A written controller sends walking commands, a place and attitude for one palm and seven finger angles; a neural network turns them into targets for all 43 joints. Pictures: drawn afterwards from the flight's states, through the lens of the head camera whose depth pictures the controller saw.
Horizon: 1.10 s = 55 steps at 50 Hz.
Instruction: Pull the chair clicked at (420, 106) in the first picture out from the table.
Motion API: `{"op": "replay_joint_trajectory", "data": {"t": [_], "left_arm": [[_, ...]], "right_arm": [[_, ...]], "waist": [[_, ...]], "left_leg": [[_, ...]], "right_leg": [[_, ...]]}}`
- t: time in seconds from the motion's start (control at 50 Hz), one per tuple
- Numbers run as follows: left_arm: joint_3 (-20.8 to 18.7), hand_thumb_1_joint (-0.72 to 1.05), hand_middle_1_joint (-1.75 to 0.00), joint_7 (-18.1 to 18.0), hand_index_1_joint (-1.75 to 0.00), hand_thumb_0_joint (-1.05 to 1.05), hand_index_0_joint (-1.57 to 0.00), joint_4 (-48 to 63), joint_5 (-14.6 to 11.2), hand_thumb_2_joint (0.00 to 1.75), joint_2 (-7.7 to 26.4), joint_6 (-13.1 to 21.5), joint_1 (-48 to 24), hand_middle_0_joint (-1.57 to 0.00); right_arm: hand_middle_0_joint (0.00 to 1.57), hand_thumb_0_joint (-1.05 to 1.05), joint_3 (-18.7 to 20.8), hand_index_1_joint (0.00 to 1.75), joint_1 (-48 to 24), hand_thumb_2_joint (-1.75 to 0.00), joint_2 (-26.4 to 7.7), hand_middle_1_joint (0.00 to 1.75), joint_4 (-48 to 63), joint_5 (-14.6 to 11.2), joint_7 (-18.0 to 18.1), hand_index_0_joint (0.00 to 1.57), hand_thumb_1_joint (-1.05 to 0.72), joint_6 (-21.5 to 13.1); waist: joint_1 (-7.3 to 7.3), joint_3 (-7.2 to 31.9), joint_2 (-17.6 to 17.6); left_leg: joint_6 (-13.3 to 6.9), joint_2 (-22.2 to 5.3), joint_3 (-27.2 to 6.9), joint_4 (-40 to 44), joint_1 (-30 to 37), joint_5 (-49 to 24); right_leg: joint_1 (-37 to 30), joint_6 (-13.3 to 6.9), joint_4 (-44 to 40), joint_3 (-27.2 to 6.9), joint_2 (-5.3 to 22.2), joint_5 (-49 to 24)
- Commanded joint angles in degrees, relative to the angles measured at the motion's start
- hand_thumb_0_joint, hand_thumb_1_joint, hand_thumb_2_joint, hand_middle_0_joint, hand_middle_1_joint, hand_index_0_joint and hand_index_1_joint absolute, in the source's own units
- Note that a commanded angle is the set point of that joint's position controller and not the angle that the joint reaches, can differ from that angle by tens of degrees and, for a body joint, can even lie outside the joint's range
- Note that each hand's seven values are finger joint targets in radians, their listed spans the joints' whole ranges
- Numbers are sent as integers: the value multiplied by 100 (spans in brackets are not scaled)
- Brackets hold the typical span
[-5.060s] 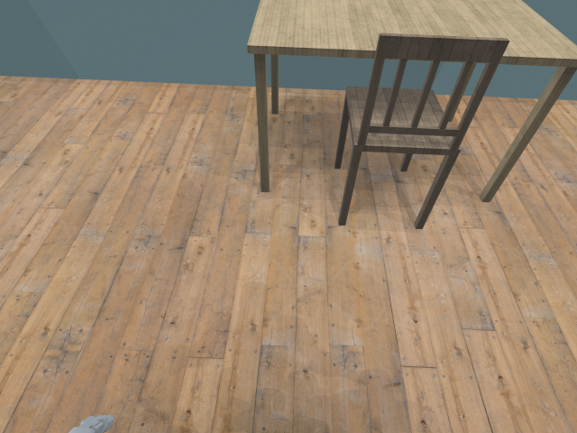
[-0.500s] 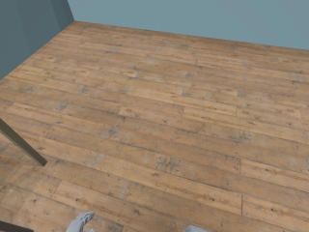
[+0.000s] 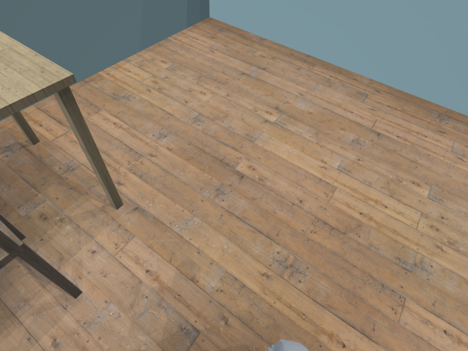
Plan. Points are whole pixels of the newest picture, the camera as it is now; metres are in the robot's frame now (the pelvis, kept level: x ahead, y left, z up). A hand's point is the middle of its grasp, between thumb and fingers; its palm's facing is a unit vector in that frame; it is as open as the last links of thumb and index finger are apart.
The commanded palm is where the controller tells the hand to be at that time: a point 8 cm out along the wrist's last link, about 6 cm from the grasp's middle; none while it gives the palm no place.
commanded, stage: turn to face it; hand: left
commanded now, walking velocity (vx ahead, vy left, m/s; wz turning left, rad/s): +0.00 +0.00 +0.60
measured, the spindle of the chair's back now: out of the picture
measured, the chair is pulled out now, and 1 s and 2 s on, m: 0.00 0.00 0.00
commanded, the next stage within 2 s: take the last steps up to it in 1.34 s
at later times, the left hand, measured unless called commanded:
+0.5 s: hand out of the picture -0.04 +0.16 -0.16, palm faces +0.36 -0.90 -0.24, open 7.3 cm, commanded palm none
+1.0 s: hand out of the picture -0.06 +0.19 -0.14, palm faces +0.58 -0.75 -0.32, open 7.3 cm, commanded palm none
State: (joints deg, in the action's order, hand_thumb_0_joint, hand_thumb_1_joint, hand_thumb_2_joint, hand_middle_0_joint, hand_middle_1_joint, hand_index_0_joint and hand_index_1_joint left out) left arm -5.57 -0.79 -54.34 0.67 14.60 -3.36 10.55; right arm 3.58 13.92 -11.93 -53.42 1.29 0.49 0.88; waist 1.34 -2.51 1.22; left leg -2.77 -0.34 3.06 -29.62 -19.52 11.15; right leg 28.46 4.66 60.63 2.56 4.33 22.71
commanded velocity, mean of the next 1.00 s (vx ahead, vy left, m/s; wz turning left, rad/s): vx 0.00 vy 0.00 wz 0.59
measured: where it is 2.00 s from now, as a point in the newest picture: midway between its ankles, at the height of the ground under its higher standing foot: outside the picture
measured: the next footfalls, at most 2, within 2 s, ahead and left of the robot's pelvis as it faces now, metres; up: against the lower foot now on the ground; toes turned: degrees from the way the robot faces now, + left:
right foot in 0.20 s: +0.05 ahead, -0.16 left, +0.00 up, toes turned +5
left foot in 0.58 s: -0.06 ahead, +0.10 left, +0.00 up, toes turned +29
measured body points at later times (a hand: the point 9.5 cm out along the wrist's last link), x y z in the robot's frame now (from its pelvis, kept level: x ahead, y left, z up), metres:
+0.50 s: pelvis -0.03 -0.05 +0.00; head +0.01 -0.04 +0.45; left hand -0.06 +0.20 -0.14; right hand +0.16 -0.26 -0.14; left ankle -0.08 +0.09 -0.69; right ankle +0.01 -0.16 -0.74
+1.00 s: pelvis -0.04 -0.05 -0.01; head +0.01 -0.06 +0.44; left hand -0.09 +0.23 -0.12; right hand +0.17 -0.22 -0.17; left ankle -0.09 +0.08 -0.73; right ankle +0.04 -0.13 -0.74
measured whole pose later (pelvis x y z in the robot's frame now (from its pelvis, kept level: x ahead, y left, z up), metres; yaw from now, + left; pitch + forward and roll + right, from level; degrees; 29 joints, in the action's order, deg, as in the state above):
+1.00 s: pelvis -0.04 -0.05 -0.01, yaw +37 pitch +0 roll +1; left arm -2.7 -0.9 -48.5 0.4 12.4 -1.1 7.9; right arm 4.2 11.4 -13.9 -52.7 0.7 -0.8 3.5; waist 1.8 -4.0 -3.6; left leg 1.3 2.9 -6.8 -37.7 -20.3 19.3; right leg 16.8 1.4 34.4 3.3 1.7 17.7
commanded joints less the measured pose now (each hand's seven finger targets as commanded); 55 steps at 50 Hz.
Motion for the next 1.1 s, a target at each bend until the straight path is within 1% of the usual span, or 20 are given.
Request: {"op": "replay_joint_trajectory", "data": {"t": [0.0,0.1,0.14,0.18,0.22,0.28,0.42,0.52,0.54,0.56,0.58,0.62,0.68,0.82,0.9,0.92,0.96,0.98,1.04,1.08], "left_arm": [[17,90,-30,-20,-30,0,-20,601,-20,90,156,178,-246,-20],[41,90,-30,-54,-30,0,-20,592,-61,90,213,224,287,-20],[-9,90,-30,-81,-30,0,-20,503,-44,90,417,284,814,-20],[-111,90,-30,-132,-30,0,-20,707,95,90,1301,309,667,-20],[-68,90,-30,-170,-30,0,-20,887,53,90,973,328,32,-20],[66,90,-30,-136,-30,0,-20,911,81,90,653,403,-214,-20],[-28,90,-30,-97,-30,0,-20,612,126,90,1026,343,568,-20],[-99,90,-30,-52,-30,0,-20,529,65,90,1086,267,527,-20],[-97,90,-30,-27,-30,0,-20,607,10,90,944,236,554,-20],[-27,90,-30,28,-30,0,-20,860,-16,90,570,226,418,-20],[58,90,-30,13,-30,0,-20,1082,42,90,474,209,-46,-20],[25,90,-30,-28,-30,0,-20,978,14,90,474,177,-328,-20],[-4,90,-30,39,-30,0,-20,719,14,90,493,177,-4,-20],[48,90,-30,-9,-30,0,-20,873,-21,90,395,191,-229,-20],[57,90,-30,-47,-30,0,-20,810,-63,90,424,280,267,-20],[22,90,-30,-72,-30,0,-20,780,-47,90,577,326,514,-20],[-115,90,-30,-125,-30,0,-20,826,89,90,1413,389,662,-20],[-109,90,-30,-147,-30,0,-20,856,40,90,1283,399,545,-20],[55,90,-30,-137,-30,0,-20,1022,49,90,732,376,-319,-20],[81,90,-30,-136,-30,0,-20,965,56,90,658,410,-162,-20]], "right_arm": [[20,0,307,30,156,-90,-1189,30,320,18,13,20,-90,-38],[20,0,376,30,-299,-90,-1313,30,498,25,-52,20,-90,71],[20,0,371,30,-541,-90,-1182,30,616,-31,-95,20,-90,109],[20,0,296,30,-608,-90,-615,30,888,-42,-146,20,-90,130],[20,0,371,30,-638,-90,-879,30,768,17,-183,20,-90,230],[20,0,290,30,-398,-90,-704,30,508,7,-258,20,-90,254],[20,0,161,30,-1191,-90,-551,30,721,-52,-280,20,-90,220],[20,0,157,30,-647,-90,-706,30,629,-58,-230,20,-90,91],[20,0,243,30,-348,-90,-1043,30,582,-44,-220,20,-90,37],[20,0,412,30,16,-90,-1717,30,566,-7,-181,20,-90,-13],[20,0,458,30,432,-90,-1965,30,411,-36,-152,20,-90,25],[20,0,387,30,202,-90,-1633,30,375,-27,-21,20,-90,-10],[20,0,252,30,-543,-90,-1269,30,588,-6,-16,20,-90,-32],[20,0,310,30,-307,-90,-1329,30,509,20,-37,20,-90,33],[20,0,344,30,-550,-90,-1316,30,589,-6,-57,20,-90,82],[20,0,334,30,-615,-90,-1213,30,631,-44,-79,20,-90,83],[20,0,239,30,-508,-90,-634,30,845,-75,-123,20,-90,66],[20,0,307,30,-573,-90,-935,30,771,1,-112,20,-90,141],[20,0,287,30,-363,-90,-777,30,443,13,-214,20,-90,248],[20,0,243,30,-294,-90,-688,30,383,5,-231,20,-90,269]], "waist": [[147,647,-894],[-62,696,-1051],[-334,696,-754],[-393,287,1794],[-97,-11,1170],[75,-91,831],[-440,145,1018],[-207,650,891],[-19,870,153],[211,989,-1658],[421,901,-1657],[323,837,-1651],[-37,502,-1137],[79,535,-1015],[-185,683,-956],[-335,713,-664],[-426,710,1599],[-429,546,1690],[41,-13,668],[-15,40,842]], "left_leg": [[-746,-1463,-1877,1046,1232,-1334],[-618,-1193,-2213,849,575,-1132],[-223,-768,-1968,403,-302,-360],[533,438,-488,-2269,-1923,2011],[444,2,-754,-3649,-1544,1662],[646,-157,-365,-3926,-1451,1006],[701,-149,188,-1998,-790,1492],[535,-64,378,125,533,500],[363,-418,-87,686,1521,-360],[-349,-1945,-2113,797,2409,-2503],[-919,-2502,-2355,788,2200,-3404],[-845,-1989,-2134,758,1740,-2719],[-552,-1301,-1405,849,1143,-2246],[-721,-1237,-2026,780,1184,-2071],[-482,-939,-2184,294,588,-2121],[-263,-731,-2092,-4,79,-1577],[516,524,-592,-2294,-1585,2244],[443,162,-949,-3215,-1388,2297],[556,-79,-655,-4209,-1285,1193],[637,-94,-477,-4050,-1213,1008]], "right_leg": [[139,25,-770,-159,-55,286],[-1016,-93,-2279,-46,-321,44],[-2203,-180,-3758,-56,-160,-794],[-2198,-1228,-5070,-2467,2368,11],[-1098,-1234,-4988,-1954,2076,-23],[-1444,-1045,-4343,-402,1405,-1679],[-2123,-1160,-3991,18,1711,-2597],[-2090,-711,-2850,604,1604,-3006],[-1294,-406,-2049,777,1423,-2375],[354,79,-799,978,633,304],[751,76,54,476,424,1547],[837,52,661,-117,410,921],[376,79,420,-129,285,140],[-204,59,-1096,-134,-76,325],[-1499,-36,-2832,-2,-328,-473],[-2205,-76,-3633,-114,-167,-1032],[-2955,-1103,-4495,-2353,2343,-1954],[-2151,-1303,-4575,-2218,2363,-1726],[-1522,-1123,-4362,-833,1501,-1610],[-1648,-1075,-4315,-411,1366,-1921]]}}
